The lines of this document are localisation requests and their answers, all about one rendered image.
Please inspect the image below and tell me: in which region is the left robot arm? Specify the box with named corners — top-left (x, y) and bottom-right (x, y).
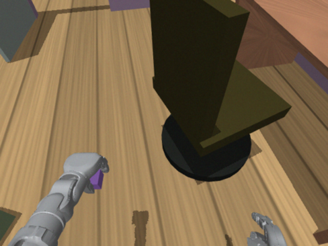
top-left (8, 171), bottom-right (87, 246)

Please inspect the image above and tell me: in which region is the left robot hand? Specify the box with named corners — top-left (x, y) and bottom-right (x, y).
top-left (63, 153), bottom-right (109, 194)

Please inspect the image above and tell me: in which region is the right robot hand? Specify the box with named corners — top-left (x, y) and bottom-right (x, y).
top-left (247, 212), bottom-right (287, 246)

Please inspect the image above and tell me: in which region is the desk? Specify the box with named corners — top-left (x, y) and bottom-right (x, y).
top-left (235, 0), bottom-right (328, 245)

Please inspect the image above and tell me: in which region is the office chair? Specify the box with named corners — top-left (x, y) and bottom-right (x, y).
top-left (150, 0), bottom-right (292, 182)

